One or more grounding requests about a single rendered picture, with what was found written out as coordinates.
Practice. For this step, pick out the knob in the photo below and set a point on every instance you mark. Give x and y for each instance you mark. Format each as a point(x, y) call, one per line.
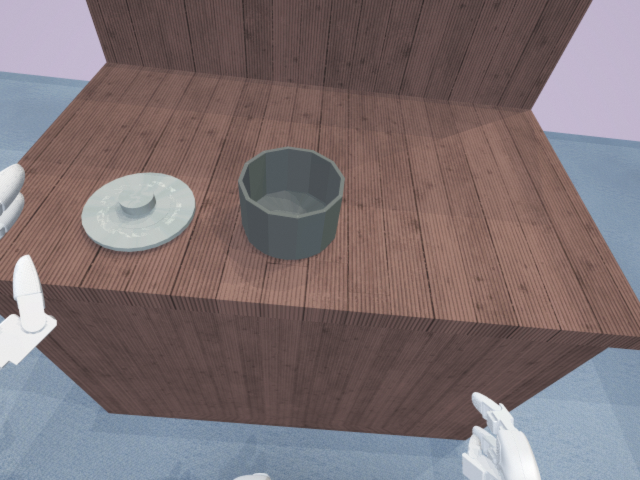
point(137, 200)

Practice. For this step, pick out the lid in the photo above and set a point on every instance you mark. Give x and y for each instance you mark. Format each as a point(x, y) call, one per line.
point(110, 227)

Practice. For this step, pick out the robot left hand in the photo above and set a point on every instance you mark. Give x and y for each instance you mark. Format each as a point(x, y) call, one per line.
point(20, 335)

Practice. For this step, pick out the pot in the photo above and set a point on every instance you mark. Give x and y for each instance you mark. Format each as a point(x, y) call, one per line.
point(290, 200)

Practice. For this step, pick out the robot right hand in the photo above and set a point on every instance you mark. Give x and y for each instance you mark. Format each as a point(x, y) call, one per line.
point(509, 455)

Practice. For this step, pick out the table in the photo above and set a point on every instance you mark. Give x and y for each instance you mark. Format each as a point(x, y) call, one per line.
point(464, 258)

